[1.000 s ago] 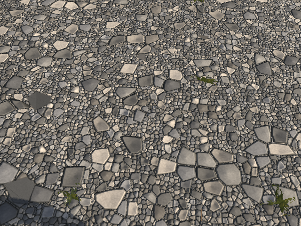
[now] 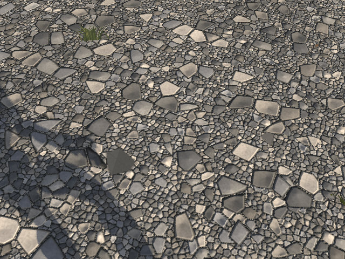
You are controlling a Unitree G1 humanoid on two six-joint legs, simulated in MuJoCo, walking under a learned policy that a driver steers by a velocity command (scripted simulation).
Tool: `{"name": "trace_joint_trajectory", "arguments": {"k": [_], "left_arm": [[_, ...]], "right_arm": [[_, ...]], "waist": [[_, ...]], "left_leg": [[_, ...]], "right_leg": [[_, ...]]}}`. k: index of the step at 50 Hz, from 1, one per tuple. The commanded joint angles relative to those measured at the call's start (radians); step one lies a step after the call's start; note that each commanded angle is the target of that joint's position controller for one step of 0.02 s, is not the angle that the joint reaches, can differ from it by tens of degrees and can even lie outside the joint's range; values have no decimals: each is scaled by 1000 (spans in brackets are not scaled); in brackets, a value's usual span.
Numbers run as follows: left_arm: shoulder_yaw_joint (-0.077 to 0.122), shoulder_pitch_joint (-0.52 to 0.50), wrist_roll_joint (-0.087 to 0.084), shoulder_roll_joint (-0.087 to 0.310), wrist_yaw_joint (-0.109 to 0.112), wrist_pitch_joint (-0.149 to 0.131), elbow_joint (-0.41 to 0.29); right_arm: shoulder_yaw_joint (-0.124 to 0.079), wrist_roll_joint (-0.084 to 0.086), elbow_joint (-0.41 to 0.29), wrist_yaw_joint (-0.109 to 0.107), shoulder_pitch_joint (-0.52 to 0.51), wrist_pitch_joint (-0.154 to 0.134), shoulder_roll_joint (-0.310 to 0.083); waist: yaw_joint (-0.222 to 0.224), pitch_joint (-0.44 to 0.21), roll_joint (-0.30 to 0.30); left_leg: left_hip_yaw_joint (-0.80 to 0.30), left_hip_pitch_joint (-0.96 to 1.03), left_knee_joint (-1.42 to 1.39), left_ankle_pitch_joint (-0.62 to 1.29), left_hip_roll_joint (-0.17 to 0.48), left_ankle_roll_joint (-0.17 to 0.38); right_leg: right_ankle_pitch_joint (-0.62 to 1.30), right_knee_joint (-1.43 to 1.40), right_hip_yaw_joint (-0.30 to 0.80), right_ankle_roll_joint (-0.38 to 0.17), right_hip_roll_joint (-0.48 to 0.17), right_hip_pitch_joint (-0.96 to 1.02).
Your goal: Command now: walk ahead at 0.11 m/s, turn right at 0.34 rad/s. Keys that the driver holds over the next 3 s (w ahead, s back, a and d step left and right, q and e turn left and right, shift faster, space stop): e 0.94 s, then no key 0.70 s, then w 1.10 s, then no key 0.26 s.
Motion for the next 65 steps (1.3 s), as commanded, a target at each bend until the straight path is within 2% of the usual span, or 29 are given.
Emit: {"name": "trace_joint_trajectory", "arguments": {"k": [1, 5, 9, 12, 13, 14, 15, 16, 17, 19, 25, 32, 35, 36, 37, 38, 39, 41, 44, 48, 53, 55, 56, 57, 58, 59, 60, 62, 65], "left_arm": [[21, 93, 9, 59, 10, 27, -47], [25, 6, 10, 63, -9, 36, -100], [33, -26, 9, 71, -33, 43, -142], [49, 46, 18, 90, -39, 39, -130], [74, 74, 20, 182, -24, 34, -134], [90, 77, 31, 283, -12, 28, -160], [80, 120, 53, 248, -24, 4, -160], [74, 80, 48, 228, -26, -17, -164], [72, 20, 27, 206, -20, -26, -176], [53, -47, 3, 147, -2, -19, -195], [61, -14, 5, 172, 18, -3, -208], [63, -55, 6, 180, 6, 16, -232], [55, -99, -7, 166, 13, 29, -252], [45, -78, -1, 131, 16, 30, -259], [28, -2, 14, 65, 11, 26, -257], [51, -9, 8, 139, 8, 15, -279], [75, 2, 5, 212, 7, 13, -254], [81, 19, -1, 189, 9, 33, -220], [59, -28, -8, 123, -1, 42, -253], [37, -90, -1, 87, -11, 36, -300], [33, -46, 5, 94, -23, 40, -292], [36, 26, 9, 89, -29, 40, -259], [42, 42, 11, 114, -25, 41, -253], [55, 64, 15, 187, -11, 41, -263], [45, 22, 43, 202, -13, 30, -282], [36, 22, 53, 157, -22, 9, -278], [27, -9, 53, 135, -25, -7, -261], [23, -78, 34, 123, -21, -23, -253], [6, -100, 35, 78, -12, -29, -228]], "right_arm": [[-45, 1, -51, -25, -73, -13, -156], [-52, 10, -22, -47, -64, 12, -176], [-63, 32, 2, -45, -51, 37, -206], [-64, 56, 34, -46, -20, 52, -187], [-56, 34, 40, -41, 19, 54, -147], [-42, -3, -19, -42, -50, 52, -113], [-50, 7, -34, -43, -121, 50, -143], [-57, 33, -32, -42, -122, 52, -156], [-61, 39, -12, -48, -99, 52, -156], [-72, 24, 2, -59, -93, 52, -179], [-55, 34, 1, -51, -107, 41, -125], [-57, 43, 6, -27, -88, 24, -154], [-65, 43, 31, -13, 3, 7, -167], [-78, 30, 37, -17, 34, 8, -218], [-87, 16, 23, -29, 12, 19, -282], [-84, -16, 19, -23, 14, 21, -280], [-70, -10, -5, -24, -27, 17, -228], [-53, 18, -23, -33, -93, 22, -168], [-49, 22, -12, -52, -57, 35, -177], [-62, 20, -4, -58, -1, 48, -221], [-69, 45, 4, -27, -15, 52, -259], [-59, 64, 13, -23, -35, 52, -243], [-45, 60, 40, -18, 21, 47, -204], [-19, 12, 31, -8, 48, 39, -129], [-13, 8, -1, -12, 9, 37, -114], [-35, 25, -2, -24, -36, 45, -192], [-44, 39, 7, -26, -33, 52, -205], [-52, 33, 43, -40, 2, 68, -206], [-44, 34, 66, -40, 41, 67, -166]], "waist": [[31, -153, 156], [1, -133, 149], [-8, -128, 150], [28, -138, 102], [9, -130, -92], [4, -104, -328], [66, -198, -199], [39, -186, -138], [9, -172, -90], [-19, -169, -71], [-3, -189, -78], [4, -160, -128], [-51, -169, -119], [-43, -190, -44], [25, -198, 222], [9, -174, 330], [12, -150, 218], [27, -112, 165], [-10, -84, 191], [-59, -129, 204], [-43, -132, 222], [4, -131, 202], [5, -140, 144], [-24, -200, -87], [-20, -195, -231], [27, -192, -138], [4, -155, -131], [-17, -111, -117], [-41, -125, -98]], "left_leg": [[-111, 30, -194, 238, 288, 193], [-81, 72, -205, 84, 311, 182], [-73, 158, -129, 113, 345, 153], [-7, 139, 51, 54, 279, 44], [84, 17, 278, -98, 178, -45], [76, -304, 547, -529, 7, -144], [-111, -341, 724, -593, -18, -138], [-158, -372, 769, -511, 0, -118], [-176, -389, 752, -416, 17, -107], [-188, -352, 718, -314, 23, -109], [-200, -267, 464, -208, -18, -136], [-209, -94, 231, -227, -53, -129], [-193, 80, -48, -32, -43, -94], [-276, 204, -83, 55, 77, -52], [-473, 306, -75, 327, 289, 47], [-650, 249, -106, 389, 418, 213], [-577, 222, -107, 336, 392, 224], [-389, 202, -92, 221, 267, 140], [-276, 216, -113, 233, 226, 145], [-234, 302, -104, 283, 267, 169], [-201, 234, -67, 306, 281, 159], [-174, 181, 6, 253, 256, 108], [-137, 107, 66, 159, 222, 41], [-46, -48, 274, -154, 137, -61], [-66, -174, 400, -513, 47, -114], [-135, -167, 532, -538, 65, -128], [-156, -169, 581, -491, 72, -123], [-171, -175, 585, -388, 76, -129], [-161, -89, 524, -287, 65, -145]], "right_leg": [[116, -51, 4, -1, -36, 92], [154, -176, -27, -21, -36, 93], [94, -304, -70, -56, -13, 118], [289, -570, -93, -124, 45, 283], [605, -674, 106, -185, -74, 380], [895, -690, 447, -379, -289, 497], [853, -710, 482, -465, -311, 493], [790, -712, 392, -423, -261, 495], [712, -702, 326, -360, -208, 488], [699, -703, 278, -308, -169, 440], [631, -695, 286, -303, -125, 455], [551, -668, 409, -297, -97, 373], [505, -598, 427, -231, -35, 337], [341, -510, 382, -181, 17, 244], [-65, -281, 207, -118, 168, 85], [-251, -81, 135, -74, 200, -56], [-183, 62, 153, -52, 140, -61], [-61, 143, 124, -17, 117, -77], [34, 104, 57, 18, 97, -99], [30, -105, 17, 28, 49, -43], [61, -376, -53, -19, 74, 173], [244, -624, -78, -68, 98, 326], [374, -715, -31, -98, 78, 450], [702, -713, 224, -155, -129, 617], [815, -697, 389, -346, -307, 543], [704, -725, 374, -401, -287, 470], [622, -735, 302, -361, -228, 435], [553, -745, 232, -295, -166, 403], [619, -739, 157, -286, -119, 373]]}}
